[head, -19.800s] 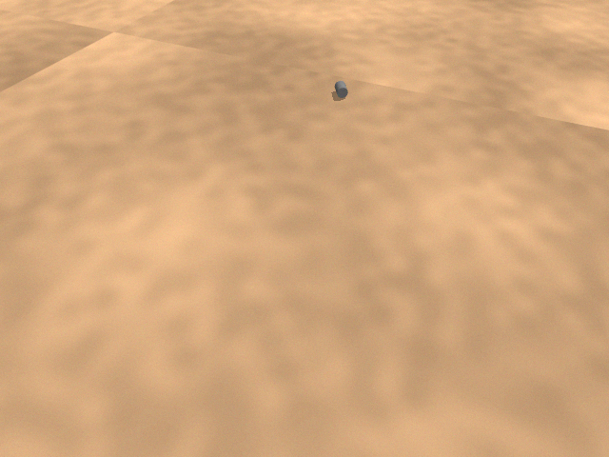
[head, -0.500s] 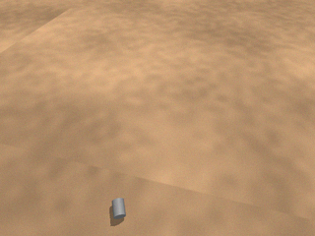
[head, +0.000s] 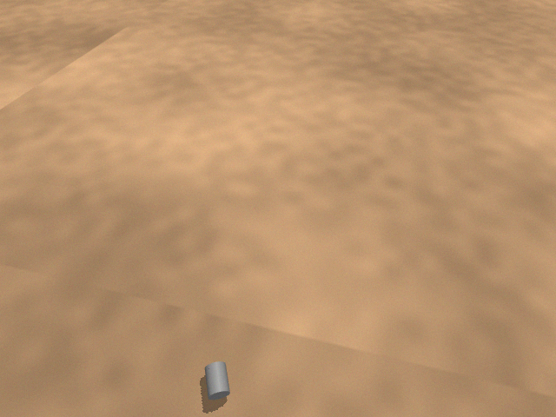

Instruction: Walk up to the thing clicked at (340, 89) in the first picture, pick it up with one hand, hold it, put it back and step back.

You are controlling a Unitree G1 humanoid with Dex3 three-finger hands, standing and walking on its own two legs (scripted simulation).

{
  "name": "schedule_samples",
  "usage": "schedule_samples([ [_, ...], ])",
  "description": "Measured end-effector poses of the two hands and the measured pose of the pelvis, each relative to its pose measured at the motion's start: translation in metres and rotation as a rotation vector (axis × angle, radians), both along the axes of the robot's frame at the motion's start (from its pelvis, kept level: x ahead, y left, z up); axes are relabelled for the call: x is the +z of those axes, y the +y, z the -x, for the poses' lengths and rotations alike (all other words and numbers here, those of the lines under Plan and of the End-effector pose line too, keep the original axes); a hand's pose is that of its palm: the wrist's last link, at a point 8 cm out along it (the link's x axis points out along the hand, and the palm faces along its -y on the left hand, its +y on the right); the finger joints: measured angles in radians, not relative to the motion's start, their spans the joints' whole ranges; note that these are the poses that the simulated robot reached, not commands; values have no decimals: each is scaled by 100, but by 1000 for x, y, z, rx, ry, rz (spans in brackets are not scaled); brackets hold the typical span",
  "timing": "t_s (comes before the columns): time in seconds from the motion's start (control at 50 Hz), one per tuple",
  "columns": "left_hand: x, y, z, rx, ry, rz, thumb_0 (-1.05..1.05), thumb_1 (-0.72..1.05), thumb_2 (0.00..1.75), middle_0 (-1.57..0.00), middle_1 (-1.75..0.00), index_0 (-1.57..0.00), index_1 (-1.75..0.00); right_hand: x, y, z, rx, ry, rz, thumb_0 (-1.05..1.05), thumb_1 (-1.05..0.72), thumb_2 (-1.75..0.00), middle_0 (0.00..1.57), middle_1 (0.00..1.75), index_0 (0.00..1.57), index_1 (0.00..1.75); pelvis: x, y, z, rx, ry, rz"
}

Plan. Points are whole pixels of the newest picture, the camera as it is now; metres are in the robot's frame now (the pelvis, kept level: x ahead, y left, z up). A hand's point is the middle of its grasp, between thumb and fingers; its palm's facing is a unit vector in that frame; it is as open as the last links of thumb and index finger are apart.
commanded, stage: walk up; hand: left
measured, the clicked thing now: (217, 380) +0.41 +0.22 -0.74
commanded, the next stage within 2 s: none
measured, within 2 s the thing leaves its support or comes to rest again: neither
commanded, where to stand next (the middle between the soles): +0.01 -0.01 m, yaw -2 degrees
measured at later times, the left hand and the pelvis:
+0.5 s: hand out of the picture +0.07 +0.28 -0.16, palm faces -0.03 -0.90 -0.44, open 7.3 cm; pelvis -0.07 +0.01 -0.02, yaw +1 degrees
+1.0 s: hand out of the picture +0.00 +0.27 -0.17, palm faces -0.10 -0.93 -0.36, open 7.3 cm; pelvis -0.07 -0.02 -0.02, yaw -4 degrees
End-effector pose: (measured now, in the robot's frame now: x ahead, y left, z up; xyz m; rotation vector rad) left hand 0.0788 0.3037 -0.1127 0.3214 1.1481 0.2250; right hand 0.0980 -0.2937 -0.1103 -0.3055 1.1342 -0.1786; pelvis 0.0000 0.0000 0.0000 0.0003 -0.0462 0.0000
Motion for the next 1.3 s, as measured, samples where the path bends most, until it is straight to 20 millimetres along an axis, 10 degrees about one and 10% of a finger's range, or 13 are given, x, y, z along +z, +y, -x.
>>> schedule_samples([
  [0.28, -1, -1, -8, -12, 29, -6, 0, 91, 90, -21, -30, -21, -30, -6, -8, 30, -67, 82, 4, 1, -91, -90, 20, 30, 20, 30, 1, 1, 4, -10, 0, -6],
  [0.5, -9, 22, 17, -39, 2, -86, 0, 91, 90, -21, -30, -21, -30, -19, -20, 58, -45, 93, 51, 0, -91, -90, 20, 30, 20, 30, -18, 10, 65, 13, -5, -12],
  [0.7, -29, 45, 54, -37, 4, -13, 0, 91, 90, -21, -30, -21, -30, -10, 6, 166, -73, 172, 123, 0, -91, -90, 21, 30, 20, 30, -25, 30, 95, 20, -16, -17],
  [0.88, -26, 35, 98, -49, 135, 38, 1, 91, 90, -21, -30, -21, -30, 31, -36, 214, -153, 150, 201, 1, -90, -90, 21, 30, 21, 30, -10, 8, 87, -53, -21, 2],
  [1.04, -14, -4, 81, -82, 42, -28, 1, 91, 90, -21, -30, -21, -30, 1, -87, 185, -116, 146, 167, 1, -90, -90, 21, 30, 20, 30, -25, -29, 70, -56, -29, 30],
  [1.3, 15, 10, 69, -19, 20, -145, 0, 90, 90, -21, -30, -21, -30, -29, -35, 68, -11, 41, 6, 0, -91, -90, 20, 30, 20, 30, -21, -13, 45, -27, -14, 12],
])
